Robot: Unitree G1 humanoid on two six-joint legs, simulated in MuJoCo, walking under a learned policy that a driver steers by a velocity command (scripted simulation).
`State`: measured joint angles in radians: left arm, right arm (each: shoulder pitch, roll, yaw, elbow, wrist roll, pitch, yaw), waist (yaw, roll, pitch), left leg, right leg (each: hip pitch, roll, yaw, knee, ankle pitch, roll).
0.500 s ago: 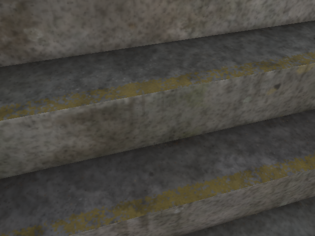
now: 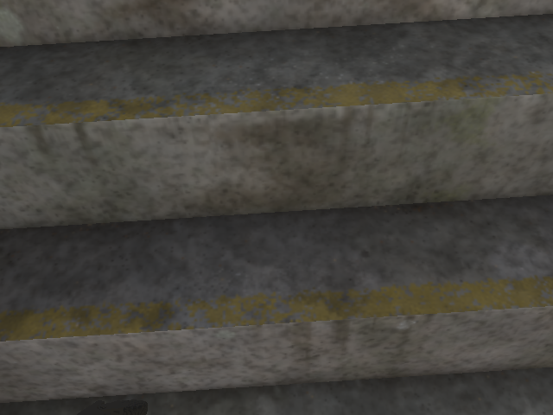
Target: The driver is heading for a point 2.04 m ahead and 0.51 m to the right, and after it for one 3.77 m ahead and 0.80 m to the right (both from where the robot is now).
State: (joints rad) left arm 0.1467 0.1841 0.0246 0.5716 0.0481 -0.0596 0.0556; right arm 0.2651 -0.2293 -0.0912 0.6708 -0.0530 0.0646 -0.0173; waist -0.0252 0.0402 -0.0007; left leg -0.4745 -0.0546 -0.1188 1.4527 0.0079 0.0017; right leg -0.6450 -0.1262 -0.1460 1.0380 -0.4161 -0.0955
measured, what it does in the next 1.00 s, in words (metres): goes down, backwards: left foot 0.23 m lower, then right foot 0.22 m higher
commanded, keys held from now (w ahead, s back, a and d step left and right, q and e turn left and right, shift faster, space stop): no key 0.24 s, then w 0.76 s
